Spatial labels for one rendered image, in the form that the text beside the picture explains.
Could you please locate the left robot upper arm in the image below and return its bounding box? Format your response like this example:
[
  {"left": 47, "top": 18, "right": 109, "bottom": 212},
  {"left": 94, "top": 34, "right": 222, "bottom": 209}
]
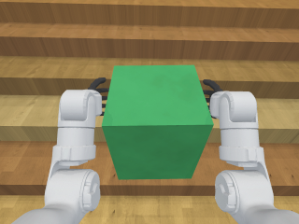
[{"left": 11, "top": 168, "right": 101, "bottom": 224}]

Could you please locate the carton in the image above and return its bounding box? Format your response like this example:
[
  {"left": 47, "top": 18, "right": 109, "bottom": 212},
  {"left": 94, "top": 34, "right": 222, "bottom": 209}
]
[{"left": 102, "top": 64, "right": 214, "bottom": 180}]

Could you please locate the left robot hand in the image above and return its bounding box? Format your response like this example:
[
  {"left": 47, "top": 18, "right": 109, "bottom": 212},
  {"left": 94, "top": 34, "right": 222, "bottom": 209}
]
[{"left": 88, "top": 77, "right": 109, "bottom": 116}]

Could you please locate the robot right forearm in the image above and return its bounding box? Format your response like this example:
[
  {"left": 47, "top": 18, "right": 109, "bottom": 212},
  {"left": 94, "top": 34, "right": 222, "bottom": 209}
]
[{"left": 209, "top": 91, "right": 274, "bottom": 203}]

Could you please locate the right robot hand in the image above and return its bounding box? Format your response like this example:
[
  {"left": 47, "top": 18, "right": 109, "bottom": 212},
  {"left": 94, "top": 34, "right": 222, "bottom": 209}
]
[{"left": 203, "top": 79, "right": 222, "bottom": 119}]

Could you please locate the robot left forearm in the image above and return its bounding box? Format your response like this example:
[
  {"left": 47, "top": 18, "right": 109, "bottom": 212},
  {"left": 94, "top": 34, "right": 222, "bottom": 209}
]
[{"left": 44, "top": 90, "right": 102, "bottom": 204}]

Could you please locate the right robot upper arm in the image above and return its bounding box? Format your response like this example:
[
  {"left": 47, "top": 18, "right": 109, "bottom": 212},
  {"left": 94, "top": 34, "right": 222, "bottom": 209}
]
[{"left": 215, "top": 170, "right": 299, "bottom": 224}]

